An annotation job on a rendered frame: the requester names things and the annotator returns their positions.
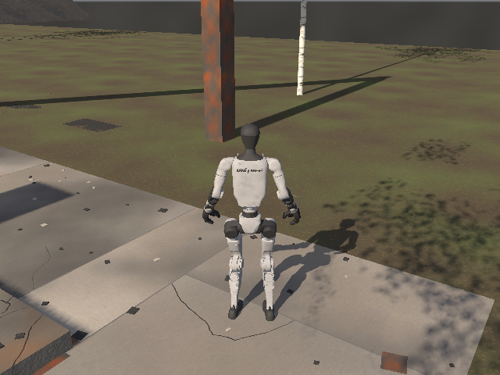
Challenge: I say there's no robot right upper arm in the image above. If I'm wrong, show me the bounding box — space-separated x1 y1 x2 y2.
266 157 290 200

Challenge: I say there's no right robot thigh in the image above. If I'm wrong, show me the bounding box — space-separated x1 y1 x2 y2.
260 218 277 271

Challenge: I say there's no right robot hand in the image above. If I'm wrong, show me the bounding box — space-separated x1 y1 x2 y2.
283 208 301 225

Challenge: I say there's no left robot foot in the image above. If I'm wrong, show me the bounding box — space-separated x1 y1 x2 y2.
228 299 244 320

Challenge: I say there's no left robot hand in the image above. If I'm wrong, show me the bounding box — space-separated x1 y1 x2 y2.
202 210 220 224

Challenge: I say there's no robot right forearm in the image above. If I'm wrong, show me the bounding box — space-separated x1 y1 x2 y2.
282 188 298 213

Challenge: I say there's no robot left forearm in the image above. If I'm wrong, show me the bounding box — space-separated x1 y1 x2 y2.
204 187 219 213

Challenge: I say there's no robot left upper arm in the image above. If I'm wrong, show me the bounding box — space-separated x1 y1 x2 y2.
211 157 234 199

